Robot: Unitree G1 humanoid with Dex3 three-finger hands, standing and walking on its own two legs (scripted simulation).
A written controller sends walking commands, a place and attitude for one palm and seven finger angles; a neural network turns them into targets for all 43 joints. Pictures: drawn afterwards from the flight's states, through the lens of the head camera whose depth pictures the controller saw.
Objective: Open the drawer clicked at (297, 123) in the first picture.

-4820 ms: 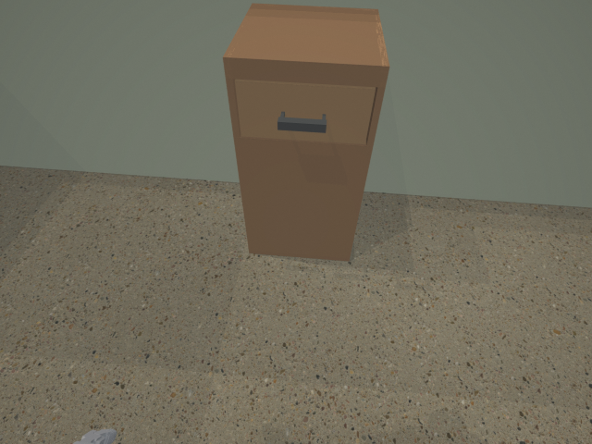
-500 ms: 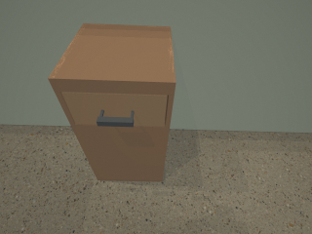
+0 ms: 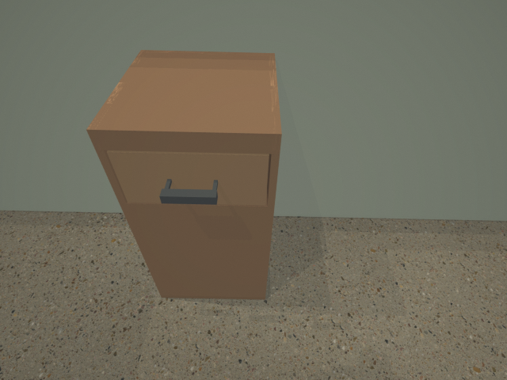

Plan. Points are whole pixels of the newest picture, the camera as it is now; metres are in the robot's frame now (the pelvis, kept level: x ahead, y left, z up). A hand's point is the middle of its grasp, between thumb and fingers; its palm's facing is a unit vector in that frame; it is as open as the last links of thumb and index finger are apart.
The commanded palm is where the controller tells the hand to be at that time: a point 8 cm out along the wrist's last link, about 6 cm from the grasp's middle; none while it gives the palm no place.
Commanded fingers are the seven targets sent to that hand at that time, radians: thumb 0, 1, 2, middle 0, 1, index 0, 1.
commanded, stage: shuffle to correct the standing spot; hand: left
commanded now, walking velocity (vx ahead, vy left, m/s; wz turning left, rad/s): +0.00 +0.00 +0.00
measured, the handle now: (190, 190) +0.56 +0.19 -0.08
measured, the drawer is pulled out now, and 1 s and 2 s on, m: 0.00 0.00 0.00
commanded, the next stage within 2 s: come to a stop and stand still in 0.20 s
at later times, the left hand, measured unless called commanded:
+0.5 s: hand out of the picture -0.01 +0.12 -0.18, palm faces +0.08 -0.99 -0.13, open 7.3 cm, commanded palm none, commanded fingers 0.00 0.90 0.90 -0.20 -0.30 -0.20 -0.30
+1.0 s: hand out of the picture +0.07 +0.21 -0.17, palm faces +0.02 -0.97 -0.25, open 7.3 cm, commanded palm none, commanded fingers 0.00 0.90 0.90 -0.20 -0.30 -0.20 -0.30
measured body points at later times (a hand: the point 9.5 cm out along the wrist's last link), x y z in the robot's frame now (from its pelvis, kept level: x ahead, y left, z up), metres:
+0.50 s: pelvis +0.04 -0.02 -0.01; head +0.04 -0.02 +0.44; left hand -0.01 +0.18 -0.17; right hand +0.01 -0.23 -0.17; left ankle -0.01 +0.12 -0.74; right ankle +0.03 -0.14 -0.74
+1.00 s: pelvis +0.00 +0.00 -0.01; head -0.01 +0.01 +0.44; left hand +0.07 +0.26 -0.15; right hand +0.05 -0.25 -0.15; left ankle -0.01 +0.12 -0.74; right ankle +0.03 -0.14 -0.74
